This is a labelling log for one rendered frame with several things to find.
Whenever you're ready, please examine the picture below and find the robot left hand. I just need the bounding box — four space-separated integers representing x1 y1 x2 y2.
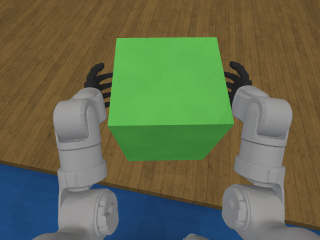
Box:
84 63 113 108

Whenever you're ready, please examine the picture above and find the right robot forearm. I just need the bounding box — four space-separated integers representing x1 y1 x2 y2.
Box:
231 85 293 219

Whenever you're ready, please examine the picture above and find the robot right hand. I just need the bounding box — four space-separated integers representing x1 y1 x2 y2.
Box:
224 61 252 110

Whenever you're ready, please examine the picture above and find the carton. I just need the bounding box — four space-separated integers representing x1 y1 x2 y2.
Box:
107 37 234 161

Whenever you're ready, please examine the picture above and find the right robot upper arm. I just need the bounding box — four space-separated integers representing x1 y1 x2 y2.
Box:
221 184 320 240

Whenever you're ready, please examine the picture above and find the left robot upper arm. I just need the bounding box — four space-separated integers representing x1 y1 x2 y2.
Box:
32 188 119 240

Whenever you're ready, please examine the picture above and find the left robot forearm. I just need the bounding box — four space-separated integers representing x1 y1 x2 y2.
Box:
53 87 108 227

